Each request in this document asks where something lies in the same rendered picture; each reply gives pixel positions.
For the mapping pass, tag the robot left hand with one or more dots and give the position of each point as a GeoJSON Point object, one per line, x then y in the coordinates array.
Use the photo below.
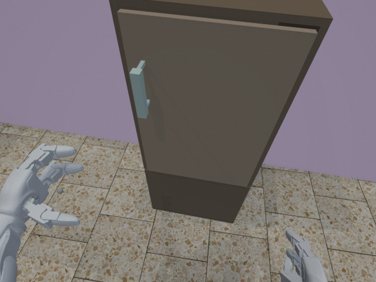
{"type": "Point", "coordinates": [22, 183]}

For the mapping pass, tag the cupboard door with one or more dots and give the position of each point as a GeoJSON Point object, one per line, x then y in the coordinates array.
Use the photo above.
{"type": "Point", "coordinates": [216, 89]}

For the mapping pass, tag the robot right hand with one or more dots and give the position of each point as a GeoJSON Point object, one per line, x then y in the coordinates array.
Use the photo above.
{"type": "Point", "coordinates": [308, 267]}

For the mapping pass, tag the left robot forearm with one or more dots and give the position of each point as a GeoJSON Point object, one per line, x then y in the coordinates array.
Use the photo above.
{"type": "Point", "coordinates": [11, 230]}

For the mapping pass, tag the handle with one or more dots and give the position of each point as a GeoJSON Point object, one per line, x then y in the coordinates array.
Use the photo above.
{"type": "Point", "coordinates": [139, 92]}

